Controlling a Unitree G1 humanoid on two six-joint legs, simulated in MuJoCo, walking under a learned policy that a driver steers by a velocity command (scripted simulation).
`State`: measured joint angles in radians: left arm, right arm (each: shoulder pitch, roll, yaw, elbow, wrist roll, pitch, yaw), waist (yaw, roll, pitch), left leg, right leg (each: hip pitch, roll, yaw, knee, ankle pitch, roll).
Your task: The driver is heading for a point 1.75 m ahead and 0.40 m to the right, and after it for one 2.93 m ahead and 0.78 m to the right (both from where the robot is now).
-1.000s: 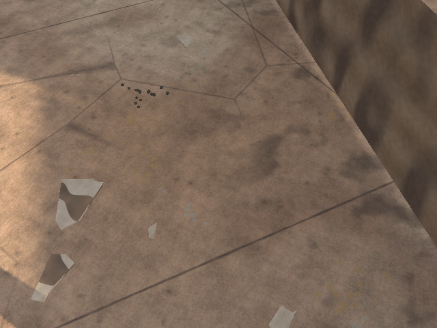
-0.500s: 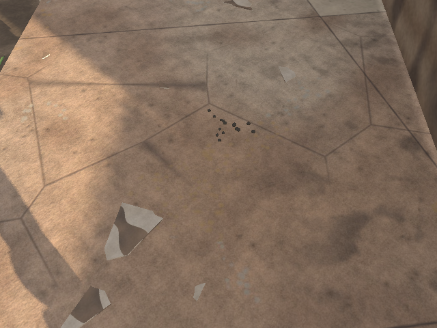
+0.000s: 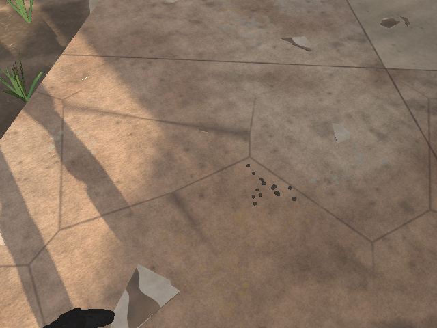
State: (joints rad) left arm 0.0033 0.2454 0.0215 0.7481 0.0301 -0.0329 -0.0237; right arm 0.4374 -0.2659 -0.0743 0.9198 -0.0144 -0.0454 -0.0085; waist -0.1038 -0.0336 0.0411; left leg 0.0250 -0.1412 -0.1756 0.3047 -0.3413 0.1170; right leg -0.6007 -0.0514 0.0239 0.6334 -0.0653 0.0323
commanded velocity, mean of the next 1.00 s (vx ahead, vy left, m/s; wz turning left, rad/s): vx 0.50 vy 0.00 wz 0.03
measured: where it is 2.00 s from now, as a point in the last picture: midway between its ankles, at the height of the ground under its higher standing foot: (219, 166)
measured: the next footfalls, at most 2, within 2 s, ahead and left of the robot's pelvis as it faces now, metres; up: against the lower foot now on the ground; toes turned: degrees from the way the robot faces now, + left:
right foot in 0.06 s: +0.22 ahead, -0.13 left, +0.00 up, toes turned +4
left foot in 0.56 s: +0.41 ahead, +0.15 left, +0.00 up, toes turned +14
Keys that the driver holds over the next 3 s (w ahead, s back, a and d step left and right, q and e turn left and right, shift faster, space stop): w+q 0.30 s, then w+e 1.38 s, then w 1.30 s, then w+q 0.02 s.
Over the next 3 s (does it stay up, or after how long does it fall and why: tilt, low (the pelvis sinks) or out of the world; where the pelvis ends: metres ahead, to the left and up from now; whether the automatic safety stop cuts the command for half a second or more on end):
stays up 1.48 -0.36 0.01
